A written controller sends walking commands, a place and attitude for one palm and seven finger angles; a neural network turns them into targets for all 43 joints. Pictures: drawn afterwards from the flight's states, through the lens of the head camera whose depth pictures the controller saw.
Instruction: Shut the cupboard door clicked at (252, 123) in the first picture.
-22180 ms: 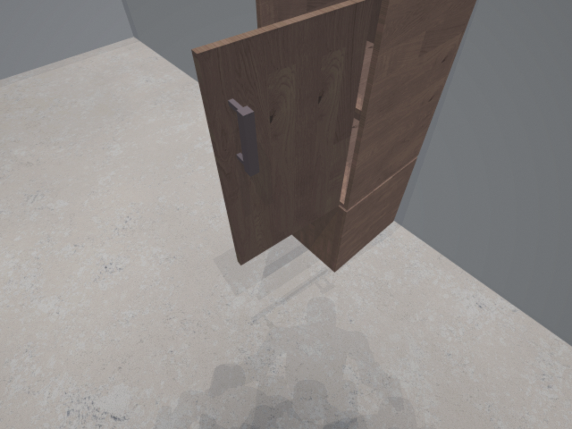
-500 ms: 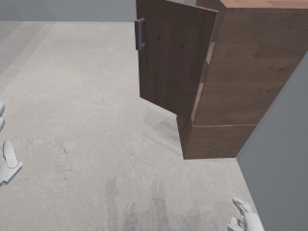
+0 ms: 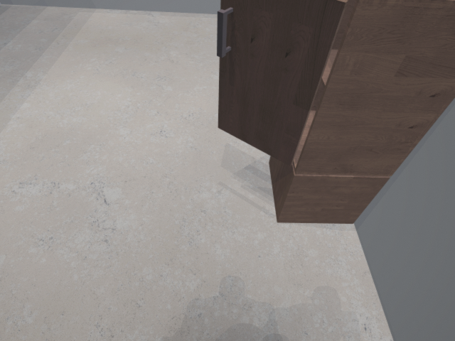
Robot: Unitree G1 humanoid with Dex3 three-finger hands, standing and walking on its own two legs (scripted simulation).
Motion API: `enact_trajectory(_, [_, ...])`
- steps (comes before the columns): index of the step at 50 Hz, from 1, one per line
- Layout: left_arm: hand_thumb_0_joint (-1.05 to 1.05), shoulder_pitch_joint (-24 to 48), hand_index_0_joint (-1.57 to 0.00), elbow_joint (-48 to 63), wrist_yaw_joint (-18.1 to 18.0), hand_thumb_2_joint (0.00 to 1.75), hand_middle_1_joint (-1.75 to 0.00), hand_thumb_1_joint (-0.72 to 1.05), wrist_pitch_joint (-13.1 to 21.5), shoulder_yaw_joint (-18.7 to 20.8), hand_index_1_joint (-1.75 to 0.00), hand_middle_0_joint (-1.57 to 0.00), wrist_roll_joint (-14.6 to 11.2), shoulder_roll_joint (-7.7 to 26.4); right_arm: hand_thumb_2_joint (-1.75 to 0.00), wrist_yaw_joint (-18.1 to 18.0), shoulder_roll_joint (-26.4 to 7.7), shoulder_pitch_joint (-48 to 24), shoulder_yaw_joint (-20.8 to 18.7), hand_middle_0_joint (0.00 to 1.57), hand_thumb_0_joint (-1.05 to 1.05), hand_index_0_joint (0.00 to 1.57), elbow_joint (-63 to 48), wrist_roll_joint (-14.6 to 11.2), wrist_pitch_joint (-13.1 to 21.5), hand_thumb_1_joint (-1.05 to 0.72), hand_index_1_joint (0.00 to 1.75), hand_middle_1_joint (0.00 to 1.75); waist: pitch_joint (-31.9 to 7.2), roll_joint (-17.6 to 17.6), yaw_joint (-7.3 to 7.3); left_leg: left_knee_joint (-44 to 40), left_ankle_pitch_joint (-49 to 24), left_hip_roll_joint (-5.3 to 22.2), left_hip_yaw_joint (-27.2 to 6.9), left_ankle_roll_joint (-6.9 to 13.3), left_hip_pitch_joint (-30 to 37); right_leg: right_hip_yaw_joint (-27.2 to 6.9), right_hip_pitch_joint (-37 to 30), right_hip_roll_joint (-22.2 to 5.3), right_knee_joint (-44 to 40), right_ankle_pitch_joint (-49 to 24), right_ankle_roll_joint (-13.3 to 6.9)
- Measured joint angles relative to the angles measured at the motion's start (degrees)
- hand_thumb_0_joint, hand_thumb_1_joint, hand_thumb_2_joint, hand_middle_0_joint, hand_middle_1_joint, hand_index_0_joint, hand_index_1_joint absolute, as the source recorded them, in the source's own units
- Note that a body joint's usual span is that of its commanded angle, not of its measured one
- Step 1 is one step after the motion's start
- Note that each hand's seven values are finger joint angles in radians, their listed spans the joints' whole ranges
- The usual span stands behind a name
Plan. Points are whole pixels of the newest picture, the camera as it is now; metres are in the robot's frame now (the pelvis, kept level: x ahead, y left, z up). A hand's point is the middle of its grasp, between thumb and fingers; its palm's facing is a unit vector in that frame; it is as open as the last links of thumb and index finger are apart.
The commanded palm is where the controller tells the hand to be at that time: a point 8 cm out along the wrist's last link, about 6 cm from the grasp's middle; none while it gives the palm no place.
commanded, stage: let the arm hang, fingers relaxed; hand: left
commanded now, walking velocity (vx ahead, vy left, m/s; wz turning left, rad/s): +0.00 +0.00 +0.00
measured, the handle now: (225, 32) +0.95 +0.06 +0.09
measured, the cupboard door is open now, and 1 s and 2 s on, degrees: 53 53 53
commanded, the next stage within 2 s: look to check the result in 0.64 s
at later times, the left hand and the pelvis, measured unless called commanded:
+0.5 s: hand out of the picture -0.01 +0.17 -0.18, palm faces +0.01 -0.99 -0.15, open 7.4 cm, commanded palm none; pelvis +0.00 +0.02 +0.00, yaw -2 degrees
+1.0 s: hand out of the picture +0.01 +0.21 -0.17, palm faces -0.02 -0.97 -0.24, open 7.4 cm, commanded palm none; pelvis +0.00 +0.02 +0.00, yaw -2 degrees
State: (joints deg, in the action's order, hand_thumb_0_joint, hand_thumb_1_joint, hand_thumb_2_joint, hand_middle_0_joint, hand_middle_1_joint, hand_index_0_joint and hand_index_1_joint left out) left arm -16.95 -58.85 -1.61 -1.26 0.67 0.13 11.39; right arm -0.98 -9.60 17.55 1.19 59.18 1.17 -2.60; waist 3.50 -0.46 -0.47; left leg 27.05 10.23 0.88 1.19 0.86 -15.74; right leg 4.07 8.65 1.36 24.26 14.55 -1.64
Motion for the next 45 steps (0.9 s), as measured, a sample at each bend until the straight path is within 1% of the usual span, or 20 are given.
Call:
enact_trajectory(5, [-0.01, -2.28, -0.20, -4.87, -0.14, 0.90, -0.30, 0.95, 0.25, -0.22, -0.30, -0.20, 0.02, -0.58, -0.90, -0.42, 0.66, 1.24, -0.43, 0.20, 0.01, 0.20, 2.54, -0.35, 0.58, -0.91, 0.30, 0.30, -0.19, 1.46, -0.19, -1.82, -0.73, -0.31, 1.04, 0.53, 1.33, -1.00, -0.76, -0.38, -1.30, -0.84, 0.52])
enact_trajectory(10, [0.00, -3.36, -0.19, -7.09, -0.36, 0.90, -0.29, 0.92, 0.61, -0.47, -0.30, -0.19, 0.05, -1.84, -0.90, -0.59, 1.23, 1.44, -0.56, 0.20, 0.01, 0.20, 3.95, -0.49, 0.95, -0.91, 0.30, 0.30, -0.81, 2.13, -0.25, -2.89, -1.17, -0.73, 1.86, 0.97, 2.13, -1.77, -0.89, -0.86, -1.39, -1.00, 0.97])
enact_trajectory(20, [0.00, -2.50, -0.19, -7.18, -0.58, 0.90, -0.29, 0.91, 1.37, -0.84, -0.30, -0.19, 0.23, -4.66, -0.90, -0.73, 2.14, 0.67, -0.73, 0.20, 0.01, 0.20, 4.54, -0.49, 1.57, -0.91, 0.30, 0.30, -2.50, 1.44, -0.18, -3.44, -1.29, -1.28, 2.62, 1.46, 2.68, -2.48, -0.72, -1.48, -0.76, -0.73, 1.47])
enact_trajectory(26, [0.00, -1.58, -0.20, -6.58, -0.52, 0.90, -0.29, 0.91, 1.70, -0.84, -0.30, -0.19, 0.33, -5.38, -0.90, -0.79, 2.22, 0.36, -0.89, 0.20, 0.00, 0.20, 4.26, -0.46, 1.90, -0.91, 0.30, 0.30, -2.96, 0.81, -0.31, -3.54, -1.28, -1.40, 2.75, 1.58, 2.67, -2.61, -0.63, -1.60, -0.74, -0.70, 1.60])
enact_trajectory(33, [0.00, -0.85, -0.20, -6.26, -0.45, 0.90, -0.29, 0.91, 1.83, -0.55, -0.30, -0.20, 0.37, -4.69, -0.90, -0.83, 1.64, 0.25, -1.08, 0.20, 0.00, 0.20, 4.20, -0.48, 2.12, -0.91, 0.30, 0.30, -2.56, 0.74, -0.43, -3.86, -1.38, -1.51, 2.73, 1.66, 2.90, -2.59, -0.91, -1.69, -1.14, -0.83, 1.68])
enact_trajectory(45, [0.00, 0.11, -0.20, -6.58, -0.31, 0.90, -0.29, 0.91, 1.76, 0.08, -0.30, -0.19, 0.32, -1.32, -0.90, -0.67, -0.70, -0.80, -1.36, 0.20, 0.01, 0.20, 4.42, -0.55, 2.12, -0.91, 0.30, 0.30, -1.34, 1.29, -0.45, -4.65, -1.54, -1.50, 2.77, 1.61, 3.86, -2.66, -1.90, -1.65, -2.06, -1.08, 1.65])
